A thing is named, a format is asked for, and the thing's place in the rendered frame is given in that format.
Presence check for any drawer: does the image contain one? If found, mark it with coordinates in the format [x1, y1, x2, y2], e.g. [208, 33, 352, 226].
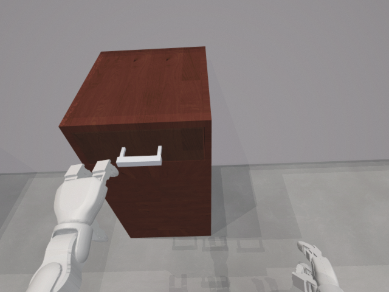
[72, 127, 204, 164]

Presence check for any robot left hand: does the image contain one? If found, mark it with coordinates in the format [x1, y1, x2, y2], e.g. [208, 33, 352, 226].
[54, 159, 119, 242]

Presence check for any robot right hand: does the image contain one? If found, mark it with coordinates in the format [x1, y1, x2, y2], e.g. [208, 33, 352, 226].
[292, 241, 339, 292]

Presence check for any handle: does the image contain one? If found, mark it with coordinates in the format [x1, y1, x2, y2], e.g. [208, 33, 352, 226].
[116, 146, 162, 167]

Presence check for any left robot forearm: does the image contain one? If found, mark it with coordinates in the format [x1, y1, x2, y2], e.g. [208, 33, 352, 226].
[26, 221, 93, 292]

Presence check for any cabinet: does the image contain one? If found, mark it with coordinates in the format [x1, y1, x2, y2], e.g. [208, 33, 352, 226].
[58, 46, 212, 238]

